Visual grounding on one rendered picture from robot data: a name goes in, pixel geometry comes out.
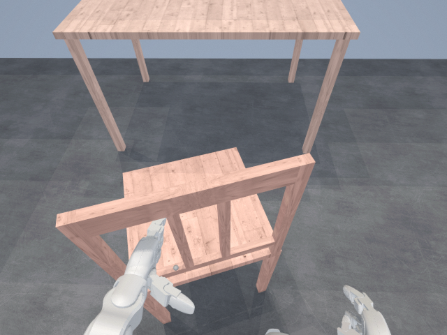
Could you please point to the left robot hand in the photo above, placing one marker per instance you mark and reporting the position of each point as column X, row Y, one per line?
column 145, row 257

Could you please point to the table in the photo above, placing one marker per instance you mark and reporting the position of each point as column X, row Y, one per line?
column 208, row 20

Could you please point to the left robot forearm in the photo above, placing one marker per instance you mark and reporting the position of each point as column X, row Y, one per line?
column 122, row 307

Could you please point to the right robot hand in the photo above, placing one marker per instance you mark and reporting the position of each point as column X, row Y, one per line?
column 371, row 322

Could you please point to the chair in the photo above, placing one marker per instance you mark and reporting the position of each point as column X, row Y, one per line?
column 215, row 221

